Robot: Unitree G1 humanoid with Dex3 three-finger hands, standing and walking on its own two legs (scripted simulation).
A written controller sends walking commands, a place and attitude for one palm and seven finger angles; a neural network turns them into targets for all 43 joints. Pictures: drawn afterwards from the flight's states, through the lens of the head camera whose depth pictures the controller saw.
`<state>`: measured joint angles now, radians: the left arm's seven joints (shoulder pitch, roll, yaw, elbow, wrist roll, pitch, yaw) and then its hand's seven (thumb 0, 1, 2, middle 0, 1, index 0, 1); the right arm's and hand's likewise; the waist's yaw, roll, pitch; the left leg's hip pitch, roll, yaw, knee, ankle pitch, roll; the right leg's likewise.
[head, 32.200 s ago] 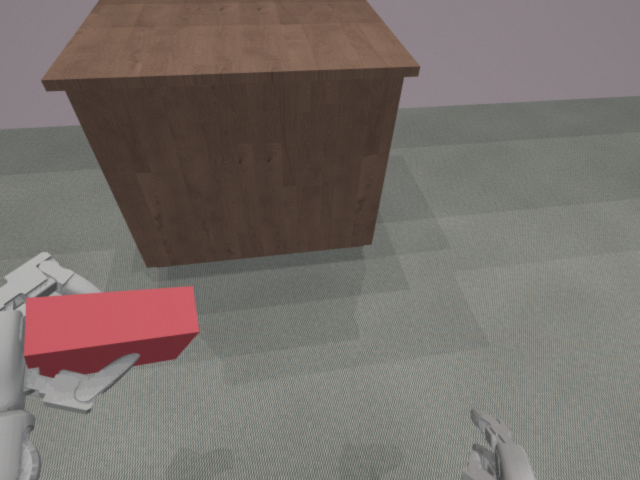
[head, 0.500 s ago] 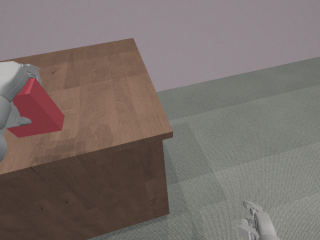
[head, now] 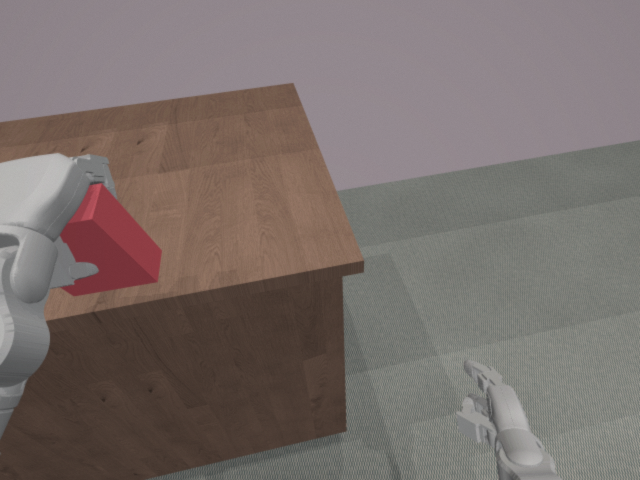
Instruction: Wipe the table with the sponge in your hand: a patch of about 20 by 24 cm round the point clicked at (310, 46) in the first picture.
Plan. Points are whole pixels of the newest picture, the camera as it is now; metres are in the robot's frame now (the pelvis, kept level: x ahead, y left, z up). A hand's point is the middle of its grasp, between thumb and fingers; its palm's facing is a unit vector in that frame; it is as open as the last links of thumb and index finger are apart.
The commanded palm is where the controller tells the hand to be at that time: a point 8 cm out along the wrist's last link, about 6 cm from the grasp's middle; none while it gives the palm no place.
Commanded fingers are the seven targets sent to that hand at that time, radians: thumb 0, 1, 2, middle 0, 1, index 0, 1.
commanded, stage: bring the sponge back beside the body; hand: left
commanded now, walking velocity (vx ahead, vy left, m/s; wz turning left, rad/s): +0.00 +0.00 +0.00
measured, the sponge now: (98, 255) +0.26 +0.32 +0.18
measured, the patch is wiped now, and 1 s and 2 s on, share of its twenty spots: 0.95 0.95 0.95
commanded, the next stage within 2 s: step back with the hand held close in 0.86 s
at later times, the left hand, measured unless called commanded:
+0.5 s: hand (84, 272) +0.20 +0.27 +0.22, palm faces +0.28 -0.04 -0.96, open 9.2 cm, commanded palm +0.15 +0.27 +0.28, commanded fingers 0.00 0.10 1.30 -1.20 -1.60 -1.20 -1.60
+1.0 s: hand (98, 270) +0.21 +0.27 +0.21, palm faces +0.29 -0.07 -0.95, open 9.2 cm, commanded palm +0.17 +0.26 +0.27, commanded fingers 0.00 0.10 1.30 -1.20 -1.60 -1.20 -1.60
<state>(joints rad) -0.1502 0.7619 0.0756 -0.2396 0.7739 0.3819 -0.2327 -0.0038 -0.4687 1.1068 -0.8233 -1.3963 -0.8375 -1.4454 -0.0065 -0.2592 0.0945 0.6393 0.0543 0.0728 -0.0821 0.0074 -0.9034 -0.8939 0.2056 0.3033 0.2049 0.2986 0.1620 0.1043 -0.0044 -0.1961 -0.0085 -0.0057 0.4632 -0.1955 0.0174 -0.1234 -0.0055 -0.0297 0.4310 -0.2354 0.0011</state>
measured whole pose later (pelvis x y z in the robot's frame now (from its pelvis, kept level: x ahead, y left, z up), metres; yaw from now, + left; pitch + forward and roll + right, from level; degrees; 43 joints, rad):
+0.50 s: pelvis -0.01 -0.02 +0.00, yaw -1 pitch -6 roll +0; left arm 0.13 0.70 0.10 -0.52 0.74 0.49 -0.17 0.00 -0.47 1.11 -0.82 -1.40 -0.84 -1.44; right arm 0.00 -0.26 0.09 0.64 0.05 0.08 -0.07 0.01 -0.90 -0.89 0.20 0.30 0.20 0.30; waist 0.17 0.14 -0.03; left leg -0.16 0.02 0.01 0.47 -0.20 0.00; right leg -0.11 0.02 -0.01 0.46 -0.25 -0.02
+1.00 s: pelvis +0.00 -0.02 +0.00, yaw -2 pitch -7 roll +0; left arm 0.11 0.66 0.07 -0.50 0.75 0.53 -0.13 0.00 -0.47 1.10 -0.82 -1.40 -0.84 -1.44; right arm 0.01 -0.27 0.09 0.64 0.05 0.07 -0.08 0.01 -0.90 -0.89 0.20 0.30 0.20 0.30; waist 0.16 0.13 -0.01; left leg -0.14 0.02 0.01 0.46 -0.20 -0.01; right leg -0.09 0.02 -0.01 0.45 -0.24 -0.02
